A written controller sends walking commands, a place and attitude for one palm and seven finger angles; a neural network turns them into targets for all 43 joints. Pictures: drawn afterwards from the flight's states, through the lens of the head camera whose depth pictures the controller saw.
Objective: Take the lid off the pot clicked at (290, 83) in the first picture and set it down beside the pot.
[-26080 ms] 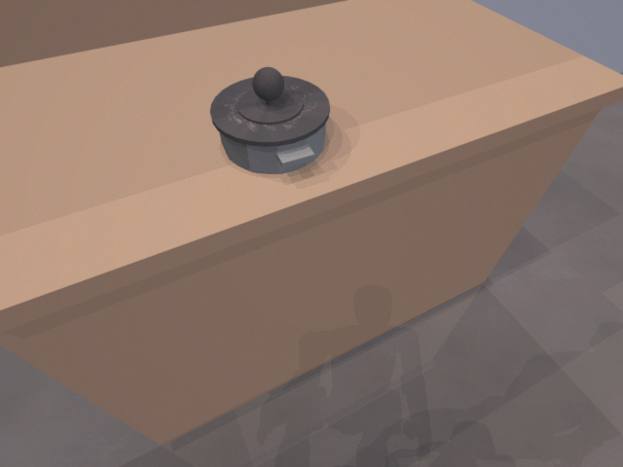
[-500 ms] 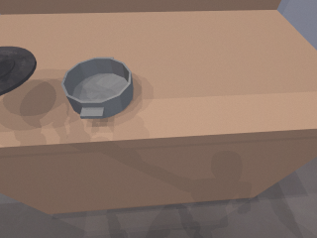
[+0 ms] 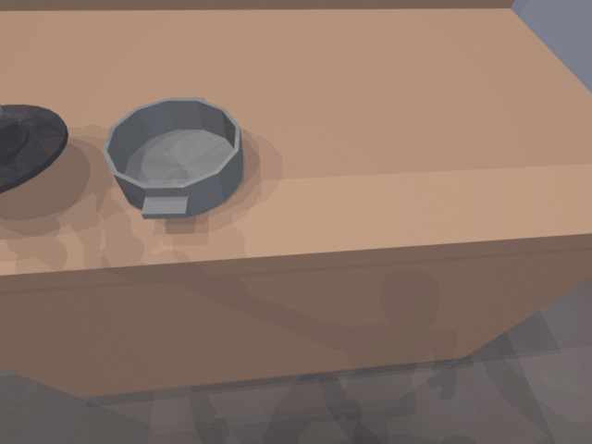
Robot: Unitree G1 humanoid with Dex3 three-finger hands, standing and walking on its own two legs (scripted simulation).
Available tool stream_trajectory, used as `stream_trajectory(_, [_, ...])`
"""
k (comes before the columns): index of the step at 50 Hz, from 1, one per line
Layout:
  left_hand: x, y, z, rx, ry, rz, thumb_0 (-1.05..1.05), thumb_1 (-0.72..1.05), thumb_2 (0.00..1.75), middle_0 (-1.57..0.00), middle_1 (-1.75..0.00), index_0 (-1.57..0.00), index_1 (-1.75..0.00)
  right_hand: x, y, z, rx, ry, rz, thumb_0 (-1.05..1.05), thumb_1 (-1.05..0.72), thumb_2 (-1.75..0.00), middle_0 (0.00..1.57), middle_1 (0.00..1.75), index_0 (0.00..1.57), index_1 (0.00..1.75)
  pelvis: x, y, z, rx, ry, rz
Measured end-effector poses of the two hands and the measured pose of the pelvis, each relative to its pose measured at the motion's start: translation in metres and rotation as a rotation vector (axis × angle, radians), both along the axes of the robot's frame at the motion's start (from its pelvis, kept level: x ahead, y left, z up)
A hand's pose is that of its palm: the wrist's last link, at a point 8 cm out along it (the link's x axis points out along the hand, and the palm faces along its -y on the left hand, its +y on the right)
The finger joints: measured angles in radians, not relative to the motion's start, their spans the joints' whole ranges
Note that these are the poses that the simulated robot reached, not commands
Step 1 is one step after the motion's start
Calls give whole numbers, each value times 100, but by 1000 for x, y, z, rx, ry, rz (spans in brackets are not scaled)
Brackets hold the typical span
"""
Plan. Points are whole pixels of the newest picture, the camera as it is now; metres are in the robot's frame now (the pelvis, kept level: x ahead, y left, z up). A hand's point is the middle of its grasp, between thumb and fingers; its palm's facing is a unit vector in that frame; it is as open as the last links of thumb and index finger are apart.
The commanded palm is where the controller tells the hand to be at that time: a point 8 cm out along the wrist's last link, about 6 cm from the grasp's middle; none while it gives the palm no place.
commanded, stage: lower the lid onto the table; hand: left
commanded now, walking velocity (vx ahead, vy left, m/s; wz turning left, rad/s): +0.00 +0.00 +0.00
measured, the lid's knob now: out of the picture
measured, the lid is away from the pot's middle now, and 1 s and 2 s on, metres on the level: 0.23 0.24 0.24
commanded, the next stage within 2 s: open the fingers wide in 1.06 s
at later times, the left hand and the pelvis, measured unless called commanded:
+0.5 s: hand out of the picture +0.45 +0.36 +0.17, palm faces -0.38 -0.24 -0.89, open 7.6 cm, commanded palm +0.48 +0.37 +0.24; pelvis +0.00 +0.01 -0.01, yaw -1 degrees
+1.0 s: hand out of the picture +0.45 +0.37 +0.16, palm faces -0.39 -0.23 -0.89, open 7.6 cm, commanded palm +0.49 +0.36 +0.20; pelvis -0.01 +0.01 -0.01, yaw -1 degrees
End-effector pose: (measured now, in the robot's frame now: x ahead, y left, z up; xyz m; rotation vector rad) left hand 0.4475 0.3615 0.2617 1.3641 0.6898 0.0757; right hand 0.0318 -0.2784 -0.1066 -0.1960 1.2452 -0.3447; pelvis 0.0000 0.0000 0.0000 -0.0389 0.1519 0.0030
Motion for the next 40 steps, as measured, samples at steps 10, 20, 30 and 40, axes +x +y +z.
stream_trajectory(10, [5,4,-15,-12,21,-9,1,24,86,-62,-88,-65,-88,-6,3,-1,-4,16,-20,1,-91,-90,21,30,21,30,1,3,-2,-4,15,-8])
stream_trajectory(20, [8,5,-26,-17,28,-30,1,24,86,-62,-88,-64,-88,-12,6,-3,-9,31,-27,1,-91,-90,21,30,21,30,1,5,-4,-8,28,-9])
stream_trajectory(30, [6,7,-40,-14,56,-39,1,24,86,-62,-88,-64,-88,-18,7,-4,-19,41,-29,0,-91,-90,21,30,21,30,-2,8,-7,-14,35,-8])
stream_trajectory(40, [5,10,-45,-24,57,-44,2,23,85,-63,-89,-65,-89,-28,8,-5,-33,56,-38,0,-91,-90,21,30,21,30,-6,10,-10,-19,44,-9])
